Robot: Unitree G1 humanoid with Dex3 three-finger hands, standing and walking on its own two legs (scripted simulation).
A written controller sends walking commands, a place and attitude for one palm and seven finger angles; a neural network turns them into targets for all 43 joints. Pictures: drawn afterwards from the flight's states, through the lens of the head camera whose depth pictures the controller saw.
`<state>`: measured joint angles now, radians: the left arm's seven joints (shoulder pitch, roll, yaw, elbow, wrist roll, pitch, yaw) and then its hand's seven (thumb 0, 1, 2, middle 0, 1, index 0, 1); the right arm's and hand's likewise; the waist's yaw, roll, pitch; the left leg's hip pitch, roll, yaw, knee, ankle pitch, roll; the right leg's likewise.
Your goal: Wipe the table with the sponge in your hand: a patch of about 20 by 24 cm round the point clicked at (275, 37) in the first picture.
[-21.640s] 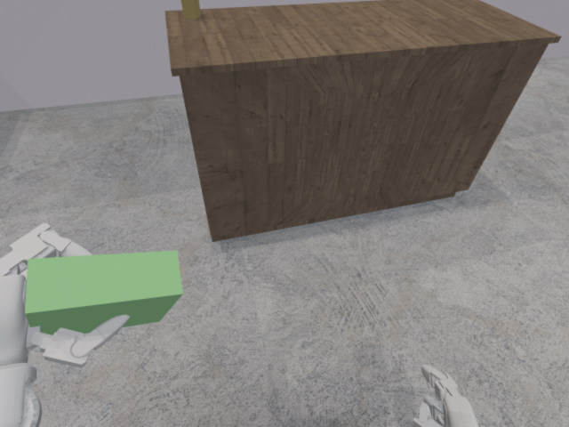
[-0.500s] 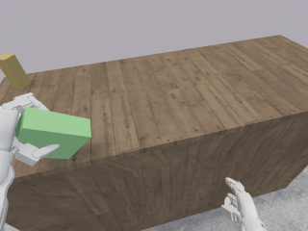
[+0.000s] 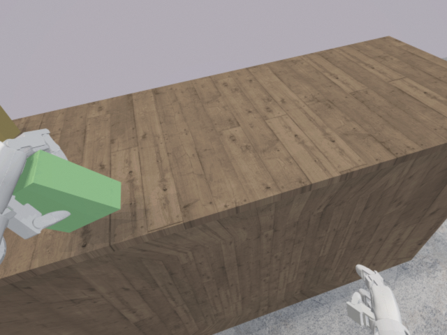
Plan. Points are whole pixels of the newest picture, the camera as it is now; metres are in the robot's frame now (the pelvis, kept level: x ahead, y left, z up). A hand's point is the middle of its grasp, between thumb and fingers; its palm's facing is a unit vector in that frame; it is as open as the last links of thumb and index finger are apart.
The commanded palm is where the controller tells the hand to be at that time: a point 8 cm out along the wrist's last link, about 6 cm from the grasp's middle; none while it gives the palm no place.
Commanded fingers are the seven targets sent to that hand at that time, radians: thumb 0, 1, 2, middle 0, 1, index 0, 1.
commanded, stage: turn the palm down, sponge in hand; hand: left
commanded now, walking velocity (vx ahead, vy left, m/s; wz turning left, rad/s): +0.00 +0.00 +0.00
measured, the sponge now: (70, 201) +0.25 +0.27 +0.17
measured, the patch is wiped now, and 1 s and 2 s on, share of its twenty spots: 0.00 0.00 0.00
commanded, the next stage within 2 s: move the sponge above the wiping area in 1.16 s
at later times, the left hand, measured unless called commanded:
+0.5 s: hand out of the picture +0.23 +0.32 +0.25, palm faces +0.30 -0.15 -0.94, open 9.3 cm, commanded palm +0.17 +0.32 +0.32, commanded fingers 0.00 0.10 1.30 -1.20 -1.60 -1.20 -1.60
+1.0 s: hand (13, 169) +0.23 +0.29 +0.26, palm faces +0.33 -0.05 -0.94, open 9.3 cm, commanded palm +0.17 +0.29 +0.32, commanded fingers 0.00 0.10 1.30 -1.20 -1.60 -1.20 -1.60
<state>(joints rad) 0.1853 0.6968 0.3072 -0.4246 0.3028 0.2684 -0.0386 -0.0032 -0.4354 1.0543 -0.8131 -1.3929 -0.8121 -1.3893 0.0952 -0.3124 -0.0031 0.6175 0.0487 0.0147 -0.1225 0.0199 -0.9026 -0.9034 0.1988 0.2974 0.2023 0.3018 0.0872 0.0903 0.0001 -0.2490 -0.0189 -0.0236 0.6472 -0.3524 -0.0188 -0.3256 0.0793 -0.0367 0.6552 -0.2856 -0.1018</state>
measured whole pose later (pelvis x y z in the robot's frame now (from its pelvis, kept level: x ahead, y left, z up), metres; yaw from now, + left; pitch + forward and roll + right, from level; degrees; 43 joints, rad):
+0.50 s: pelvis -0.02 +0.03 +0.02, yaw +0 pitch -6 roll +1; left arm -0.08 0.71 0.07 -0.44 0.65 0.53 -0.20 0.00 -0.44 1.06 -0.81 -1.39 -0.81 -1.39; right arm -0.04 -0.24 0.11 0.62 0.07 0.03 -0.10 0.02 -0.90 -0.90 0.20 0.30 0.20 0.30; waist 0.15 0.09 0.01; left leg -0.12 -0.07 -0.01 0.45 -0.23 0.03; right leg -0.21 0.03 -0.01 0.50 -0.19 -0.06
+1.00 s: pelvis -0.02 +0.01 +0.01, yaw +0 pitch -6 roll +2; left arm -0.08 0.69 0.07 -0.41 0.72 0.52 -0.15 0.00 -0.44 1.06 -0.82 -1.39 -0.81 -1.39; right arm -0.03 -0.27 0.09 0.65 0.07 0.02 -0.09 0.02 -0.90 -0.90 0.20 0.30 0.20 0.30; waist 0.15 0.11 0.02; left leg -0.13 -0.04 -0.01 0.46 -0.23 0.00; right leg -0.22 0.06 -0.02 0.51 -0.19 -0.09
